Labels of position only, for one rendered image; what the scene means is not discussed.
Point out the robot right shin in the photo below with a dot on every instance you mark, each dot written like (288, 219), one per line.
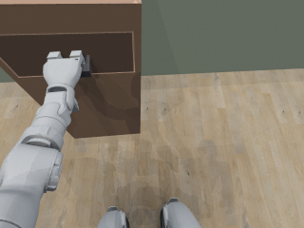
(173, 200)

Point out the left robot upper arm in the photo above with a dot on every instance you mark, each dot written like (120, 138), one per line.
(32, 171)

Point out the cabinet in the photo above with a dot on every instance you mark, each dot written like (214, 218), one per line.
(110, 102)

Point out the left robot hand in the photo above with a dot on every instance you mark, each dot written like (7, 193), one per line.
(67, 71)

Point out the drawer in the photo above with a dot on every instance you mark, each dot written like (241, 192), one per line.
(26, 53)

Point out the right robot thigh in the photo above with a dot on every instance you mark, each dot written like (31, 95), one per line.
(177, 215)

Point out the robot left forearm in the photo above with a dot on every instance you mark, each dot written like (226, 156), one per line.
(50, 124)

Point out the handle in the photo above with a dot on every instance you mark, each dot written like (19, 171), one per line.
(86, 68)

